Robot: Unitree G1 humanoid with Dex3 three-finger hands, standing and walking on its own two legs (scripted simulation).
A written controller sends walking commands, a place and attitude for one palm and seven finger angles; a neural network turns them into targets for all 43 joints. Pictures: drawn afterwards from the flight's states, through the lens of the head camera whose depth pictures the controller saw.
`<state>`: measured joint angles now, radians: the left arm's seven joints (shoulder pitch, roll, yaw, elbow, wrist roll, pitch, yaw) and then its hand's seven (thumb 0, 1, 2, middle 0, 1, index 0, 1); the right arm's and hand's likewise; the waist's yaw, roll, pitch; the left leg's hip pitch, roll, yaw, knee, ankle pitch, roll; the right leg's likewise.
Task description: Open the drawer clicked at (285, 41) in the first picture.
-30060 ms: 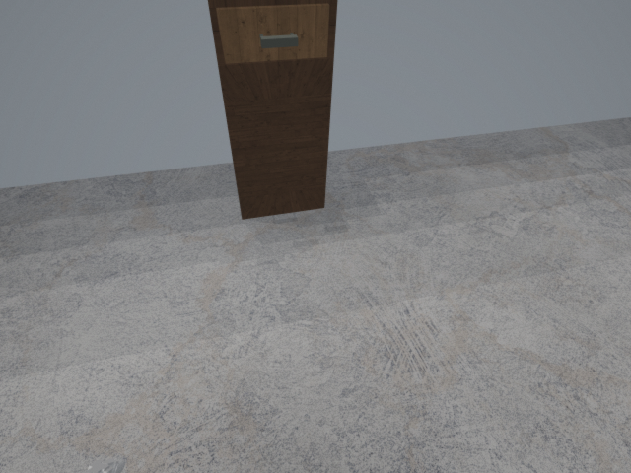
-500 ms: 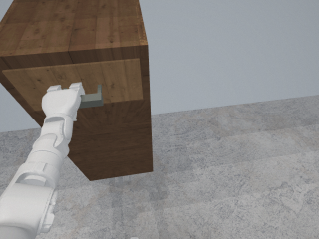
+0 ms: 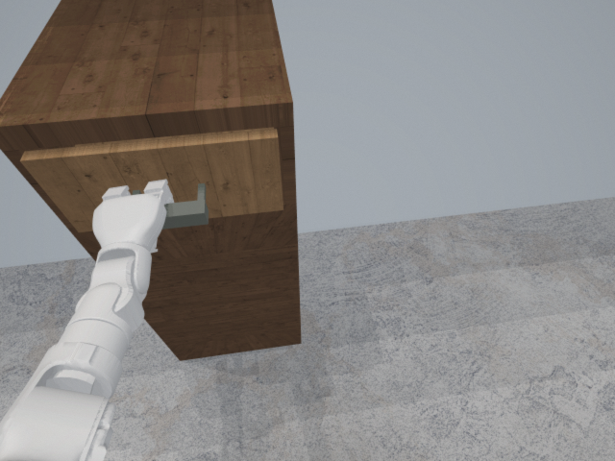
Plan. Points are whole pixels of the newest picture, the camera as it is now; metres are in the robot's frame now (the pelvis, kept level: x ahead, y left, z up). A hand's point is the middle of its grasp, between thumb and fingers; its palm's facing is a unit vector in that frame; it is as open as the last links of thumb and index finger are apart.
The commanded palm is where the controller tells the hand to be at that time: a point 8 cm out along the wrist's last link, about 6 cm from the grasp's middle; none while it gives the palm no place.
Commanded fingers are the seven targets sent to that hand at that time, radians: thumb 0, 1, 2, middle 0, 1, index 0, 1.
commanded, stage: pull the drawer open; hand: left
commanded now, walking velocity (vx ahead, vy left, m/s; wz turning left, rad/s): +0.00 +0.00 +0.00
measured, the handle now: (168, 204) +0.47 +0.22 +0.05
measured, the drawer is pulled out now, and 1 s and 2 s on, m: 0.02 0.15 0.26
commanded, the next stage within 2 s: none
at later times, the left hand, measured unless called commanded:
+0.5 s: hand (141, 277) +0.36 +0.23 +0.03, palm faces -0.01 -0.04 -1.00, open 5.7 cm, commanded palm +0.32 +0.22 +0.09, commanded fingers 0.00 0.90 0.90 -0.40 -1.35 -0.40 -1.35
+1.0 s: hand (135, 329) +0.28 +0.22 +0.03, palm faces +0.02 -0.07 -1.00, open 5.6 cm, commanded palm +0.26 +0.21 +0.09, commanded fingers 0.00 0.90 0.90 -0.40 -1.35 -0.40 -1.35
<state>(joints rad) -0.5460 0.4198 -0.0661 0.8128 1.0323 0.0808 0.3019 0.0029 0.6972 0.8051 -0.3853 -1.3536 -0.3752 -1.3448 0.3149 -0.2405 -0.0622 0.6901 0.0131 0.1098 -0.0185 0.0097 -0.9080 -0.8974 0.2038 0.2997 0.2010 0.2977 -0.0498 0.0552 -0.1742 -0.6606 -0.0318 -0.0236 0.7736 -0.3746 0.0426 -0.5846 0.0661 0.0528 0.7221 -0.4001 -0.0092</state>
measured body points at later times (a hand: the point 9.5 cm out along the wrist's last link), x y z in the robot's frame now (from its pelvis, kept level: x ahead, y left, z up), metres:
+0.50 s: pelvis +0.00 -0.01 +0.00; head +0.03 -0.02 +0.45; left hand +0.35 +0.23 +0.08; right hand +0.14 -0.26 -0.11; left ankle -0.01 +0.09 -0.71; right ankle -0.04 -0.12 -0.71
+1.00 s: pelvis +0.00 -0.01 +0.01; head +0.01 -0.04 +0.46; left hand +0.28 +0.22 +0.08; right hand +0.18 -0.25 -0.10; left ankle -0.01 +0.09 -0.71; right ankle -0.04 -0.12 -0.71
